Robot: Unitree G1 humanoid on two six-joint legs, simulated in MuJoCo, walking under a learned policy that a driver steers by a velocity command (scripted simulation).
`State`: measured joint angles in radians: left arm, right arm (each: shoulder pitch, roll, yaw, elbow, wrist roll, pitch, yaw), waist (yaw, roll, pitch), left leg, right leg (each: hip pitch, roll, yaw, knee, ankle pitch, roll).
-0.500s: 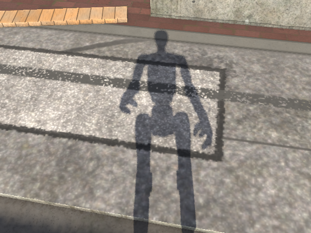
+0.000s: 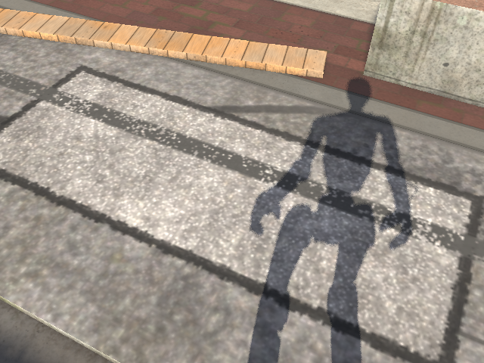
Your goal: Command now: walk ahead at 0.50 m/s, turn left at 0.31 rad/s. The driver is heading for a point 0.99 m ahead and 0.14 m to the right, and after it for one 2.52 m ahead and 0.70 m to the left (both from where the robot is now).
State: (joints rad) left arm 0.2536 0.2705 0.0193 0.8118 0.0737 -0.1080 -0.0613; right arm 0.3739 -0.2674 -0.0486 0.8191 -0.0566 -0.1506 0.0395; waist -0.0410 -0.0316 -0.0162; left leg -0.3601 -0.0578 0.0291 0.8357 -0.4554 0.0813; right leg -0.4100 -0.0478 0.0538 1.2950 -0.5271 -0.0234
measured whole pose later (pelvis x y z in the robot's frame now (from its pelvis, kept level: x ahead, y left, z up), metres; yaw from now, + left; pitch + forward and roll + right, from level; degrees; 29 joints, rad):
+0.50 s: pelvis +0.29 -0.03 -0.08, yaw +2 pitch +3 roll -1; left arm 0.34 0.20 0.05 0.94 0.01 -0.07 0.00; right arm 0.17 -0.25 -0.06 0.80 0.01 -0.06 -0.03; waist 0.03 0.03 -0.02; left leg -0.69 0.08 -0.04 1.05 -0.14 -0.03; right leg -0.29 0.06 -0.03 0.42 -0.31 -0.15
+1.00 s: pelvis +0.51 +0.04 -0.07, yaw +1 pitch +2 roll +0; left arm 0.03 0.26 0.08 0.89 -0.01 -0.03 0.01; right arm 0.29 -0.19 -0.06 0.99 -0.01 -0.07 -0.03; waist -0.04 -0.05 0.04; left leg -0.12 -0.05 0.04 0.28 -0.20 0.06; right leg -0.61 -0.06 0.03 0.72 -0.10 -0.01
